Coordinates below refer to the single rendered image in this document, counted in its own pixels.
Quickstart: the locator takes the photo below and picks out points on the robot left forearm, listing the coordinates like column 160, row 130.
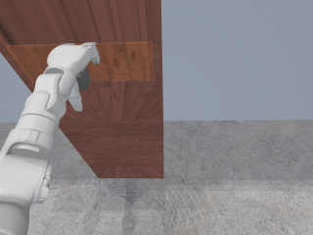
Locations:
column 34, row 133

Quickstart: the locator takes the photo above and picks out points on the handle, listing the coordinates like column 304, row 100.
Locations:
column 83, row 80

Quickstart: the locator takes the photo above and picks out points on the robot left upper arm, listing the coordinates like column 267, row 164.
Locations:
column 24, row 181

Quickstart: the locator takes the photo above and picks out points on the drawer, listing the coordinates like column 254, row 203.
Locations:
column 119, row 61

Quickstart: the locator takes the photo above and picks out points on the cabinet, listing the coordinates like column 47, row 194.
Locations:
column 119, row 132

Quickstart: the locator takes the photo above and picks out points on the left robot hand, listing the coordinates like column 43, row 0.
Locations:
column 74, row 58

